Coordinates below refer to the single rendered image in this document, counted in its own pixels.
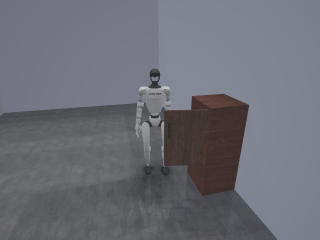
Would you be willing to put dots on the robot head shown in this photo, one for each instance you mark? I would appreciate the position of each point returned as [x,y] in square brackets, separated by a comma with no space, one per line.
[154,73]

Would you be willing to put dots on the left robot foot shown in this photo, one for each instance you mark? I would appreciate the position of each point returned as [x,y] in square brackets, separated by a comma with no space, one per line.
[165,170]

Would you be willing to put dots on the right robot upper arm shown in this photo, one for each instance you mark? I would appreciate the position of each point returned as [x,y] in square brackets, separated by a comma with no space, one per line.
[141,92]

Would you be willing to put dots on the robot right forearm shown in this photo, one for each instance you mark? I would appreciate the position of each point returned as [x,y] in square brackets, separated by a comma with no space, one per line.
[138,114]

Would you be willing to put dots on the left robot upper arm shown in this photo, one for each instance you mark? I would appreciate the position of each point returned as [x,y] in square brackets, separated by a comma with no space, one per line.
[167,92]

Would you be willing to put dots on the handle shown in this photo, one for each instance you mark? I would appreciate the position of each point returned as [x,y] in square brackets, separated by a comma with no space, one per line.
[169,129]

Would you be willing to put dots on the cupboard door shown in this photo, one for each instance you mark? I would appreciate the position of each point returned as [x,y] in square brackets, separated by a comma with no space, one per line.
[187,137]

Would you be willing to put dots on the robot right hand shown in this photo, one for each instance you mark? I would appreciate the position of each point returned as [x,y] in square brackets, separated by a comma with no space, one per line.
[137,127]

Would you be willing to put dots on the robot left forearm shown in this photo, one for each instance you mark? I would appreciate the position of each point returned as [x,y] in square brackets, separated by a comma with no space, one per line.
[170,107]

